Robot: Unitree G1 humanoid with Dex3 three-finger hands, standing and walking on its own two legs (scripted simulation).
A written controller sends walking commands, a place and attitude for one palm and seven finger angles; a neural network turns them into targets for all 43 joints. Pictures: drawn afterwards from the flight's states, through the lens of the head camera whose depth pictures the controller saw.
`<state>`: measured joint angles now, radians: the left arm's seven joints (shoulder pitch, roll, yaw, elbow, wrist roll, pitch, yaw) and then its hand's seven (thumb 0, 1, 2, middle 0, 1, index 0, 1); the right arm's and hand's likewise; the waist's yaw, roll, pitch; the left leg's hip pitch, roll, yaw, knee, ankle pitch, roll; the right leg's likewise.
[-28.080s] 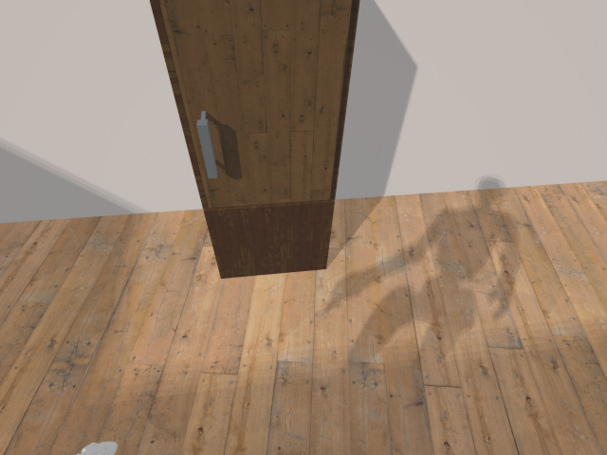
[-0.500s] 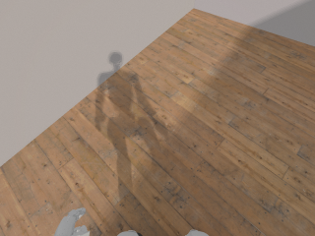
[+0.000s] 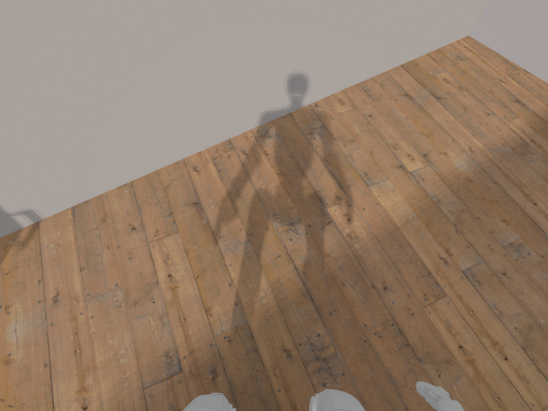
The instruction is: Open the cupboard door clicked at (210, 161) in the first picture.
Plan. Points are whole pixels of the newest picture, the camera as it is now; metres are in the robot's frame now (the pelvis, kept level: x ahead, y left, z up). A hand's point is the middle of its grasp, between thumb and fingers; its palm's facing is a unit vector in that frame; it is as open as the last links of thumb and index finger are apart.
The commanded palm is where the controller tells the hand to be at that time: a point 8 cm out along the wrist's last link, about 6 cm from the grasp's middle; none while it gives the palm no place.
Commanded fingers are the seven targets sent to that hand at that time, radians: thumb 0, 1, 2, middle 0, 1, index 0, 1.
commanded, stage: turn to face it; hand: left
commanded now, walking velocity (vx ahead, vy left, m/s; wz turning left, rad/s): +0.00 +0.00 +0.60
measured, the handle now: out of the picture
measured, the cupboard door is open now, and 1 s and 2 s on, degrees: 46 46 46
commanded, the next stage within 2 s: none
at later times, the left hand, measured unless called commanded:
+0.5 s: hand out of the picture +0.04 +0.15 -0.15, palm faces +0.30 -0.93 -0.22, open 7.4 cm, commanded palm none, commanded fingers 0.00 0.90 0.90 -0.20 -0.30 -0.20 -0.30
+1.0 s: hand out of the picture +0.03 +0.16 -0.14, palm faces +0.56 -0.77 -0.31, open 7.4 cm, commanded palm none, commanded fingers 0.00 0.90 0.90 -0.20 -0.30 -0.20 -0.30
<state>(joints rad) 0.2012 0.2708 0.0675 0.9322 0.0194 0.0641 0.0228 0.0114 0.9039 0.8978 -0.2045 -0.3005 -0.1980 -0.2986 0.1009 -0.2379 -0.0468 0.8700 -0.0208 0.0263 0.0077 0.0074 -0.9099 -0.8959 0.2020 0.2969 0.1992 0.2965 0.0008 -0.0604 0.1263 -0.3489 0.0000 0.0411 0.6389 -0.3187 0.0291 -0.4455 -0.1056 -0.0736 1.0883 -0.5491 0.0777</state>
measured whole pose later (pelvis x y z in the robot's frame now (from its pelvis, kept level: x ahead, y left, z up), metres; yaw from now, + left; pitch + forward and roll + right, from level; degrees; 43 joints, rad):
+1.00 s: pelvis +0.06 -0.09 +0.01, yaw +37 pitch +1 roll +1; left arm 0.13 0.23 0.05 0.85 0.02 0.01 0.02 0.01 0.91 0.90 -0.20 -0.30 -0.20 -0.30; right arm 0.17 -0.25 -0.08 0.93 -0.02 0.08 0.01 0.01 -0.91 -0.90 0.21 0.30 0.20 0.30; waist -0.03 0.03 0.11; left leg -0.47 -0.04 -0.08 0.97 -0.49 -0.04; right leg -0.29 -0.06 -0.07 0.59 -0.33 0.00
